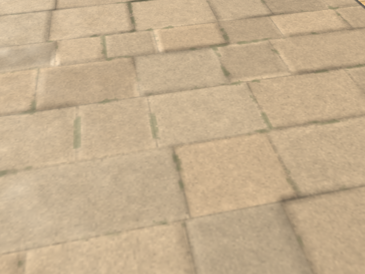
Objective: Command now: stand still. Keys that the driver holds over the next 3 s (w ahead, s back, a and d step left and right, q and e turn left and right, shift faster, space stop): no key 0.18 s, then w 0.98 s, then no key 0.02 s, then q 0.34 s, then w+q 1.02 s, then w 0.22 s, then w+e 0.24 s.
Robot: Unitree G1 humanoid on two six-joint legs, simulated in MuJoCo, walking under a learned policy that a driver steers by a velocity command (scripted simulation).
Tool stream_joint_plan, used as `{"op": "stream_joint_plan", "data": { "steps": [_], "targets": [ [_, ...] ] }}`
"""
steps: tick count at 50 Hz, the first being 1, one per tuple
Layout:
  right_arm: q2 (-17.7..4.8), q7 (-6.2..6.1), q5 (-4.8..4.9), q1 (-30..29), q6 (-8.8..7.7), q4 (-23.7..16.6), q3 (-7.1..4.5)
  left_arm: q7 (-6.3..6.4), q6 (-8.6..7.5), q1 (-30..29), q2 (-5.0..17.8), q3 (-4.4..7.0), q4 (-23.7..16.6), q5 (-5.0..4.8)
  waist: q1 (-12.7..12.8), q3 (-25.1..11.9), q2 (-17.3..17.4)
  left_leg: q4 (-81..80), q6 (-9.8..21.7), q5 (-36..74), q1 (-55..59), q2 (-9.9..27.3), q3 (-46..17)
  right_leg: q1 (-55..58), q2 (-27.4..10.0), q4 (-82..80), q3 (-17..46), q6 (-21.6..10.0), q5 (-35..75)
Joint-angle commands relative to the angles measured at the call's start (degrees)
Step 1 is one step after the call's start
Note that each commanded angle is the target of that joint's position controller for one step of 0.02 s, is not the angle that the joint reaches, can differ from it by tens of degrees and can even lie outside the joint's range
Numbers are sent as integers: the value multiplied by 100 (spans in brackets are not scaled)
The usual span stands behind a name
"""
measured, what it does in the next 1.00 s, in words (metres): walks ahead: left foot, then right foot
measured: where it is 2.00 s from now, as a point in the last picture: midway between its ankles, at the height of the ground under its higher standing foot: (181, 222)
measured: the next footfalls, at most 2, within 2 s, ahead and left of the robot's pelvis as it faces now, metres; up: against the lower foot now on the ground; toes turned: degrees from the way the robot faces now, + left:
left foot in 0.50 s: +0.16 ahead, +0.11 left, +0.00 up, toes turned +4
right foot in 1.00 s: +0.51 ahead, -0.03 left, +0.00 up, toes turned -4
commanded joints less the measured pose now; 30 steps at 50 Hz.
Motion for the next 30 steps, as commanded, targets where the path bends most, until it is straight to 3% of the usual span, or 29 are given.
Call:
{"op": "stream_joint_plan", "data": {
  "steps": [1, 9, 11, 13, 15, 16, 18, 21, 23, 24, 25, 26, 27, 28, 29, 30],
  "targets": [
    [-370, -17, -3, 351, -53, 7, -48, 21, -70, 312, 442, 61, -63, -14, -17, 299, -212, -427, -24, -152, 289, 678, -824, -522, -578, -716, 631, -239, 193],
    [-283, -63, 2, 448, -65, 182, -16, 25, -75, 489, 383, 63, -25, -10, 38, 299, -113, -367, -53, 148, 285, 702, -800, -335, -582, -679, 576, -276, 535],
    [-306, -57, -9, 482, -48, 208, -36, 20, -63, 647, 436, 98, 12, 12, 80, 246, -169, -224, -23, -745, 213, 525, -688, -327, -483, -745, 581, -364, -475],
    [-362, -20, -43, 406, -18, 118, -94, 3, -12, 767, 655, 209, -32, 27, 161, 527, -446, 310, 85, -2061, -393, 220, -447, -474, -563, -856, 914, -655, -2197],
    [-178, 53, -110, 57, -52, -103, -76, -7, 0, 1175, 815, 308, -1, 18, 388, 989, -837, 1227, 57, -2030, -1392, -11, -75, -281, -1237, -1460, 1867, -1070, -3276],
    [-113, 87, -178, -93, -99, -223, -66, -3, -17, 1220, 890, 363, 4, 30, 430, 1179, -976, 1682, 59, -1667, -1689, 128, 24, -228, -1630, -1656, 2272, -1285, -3263],
    [-291, 139, -165, -337, -216, -453, -136, -17, -100, 1237, 893, 413, -26, 90, 433, 1196, -831, 2250, 94, -1669, -2230, 392, -184, 84, -1888, -1729, 2484, -1479, -2563],
    [-383, 228, -77, -413, -375, -643, -220, -41, -242, 1043, 885, 454, -120, 85, 281, 954, -669, 1893, 72, -1502, -2052, 481, -200, 387, -1650, -1488, 1870, -1304, -1347],
    [-292, 258, -26, -81, -412, -617, -251, -60, -294, 783, 932, 479, -196, 43, 1, 801, -668, 1203, 79, -1011, -924, 286, 61, -184, -1382, -1182, 1327, -1117, -807],
    [-232, 255, -6, 431, -413, -446, -277, -77, -304, 605, 940, 486, -247, 11, -258, 694, -567, 774, 74, -734, 91, 61, 257, -771, -1159, -836, 1007, -991, -625],
    [-356, 216, -8, 1123, -419, -194, -365, -101, -339, 570, 882, 467, -284, 28, -516, 461, -281, 554, 83, -767, 1206, -92, 209, -1333, -876, -135, 696, -856, -148],
    [-754, 140, -95, 1930, -462, -18, -494, -153, -399, 439, 639, 392, -403, 57, -866, 170, 690, -225, 248, -1603, 2063, 868, -1103, -1980, -337, 1562, 0, -616, 4],
    [-1349, 112, -83, 2613, -430, 115, -614, -214, -438, 563, 316, 329, -659, 52, -846, -180, 2025, -1365, 825, -2900, 2570, 2297, -3851, -3135, 366, 3403, -518, -387, -1543],
    [-1026, 88, -78, 2079, -349, 59, -515, -261, -405, 302, 646, 411, -745, 206, -475, 296, 1069, -1505, 967, -3190, 1892, 2400, -4162, -3406, -29, 4290, 30, -504, -1483],
    [-845, 108, -88, 1381, -365, -188, -454, -325, -412, 31, 584, 406, -821, 194, -231, 681, 340, -1420, 909, -2907, 1352, 2259, -3555, -3503, -321, 4482, 148, -571, -817],
    [-771, 131, -84, 998, -415, -319, -422, -364, -445, -10, 487, 383, -815, 132, -70, 717, 35, -1469, 808, -2061, 1024, 1996, -2901, -3286, -477, 4327, 179, -555, -306]
  ]
}}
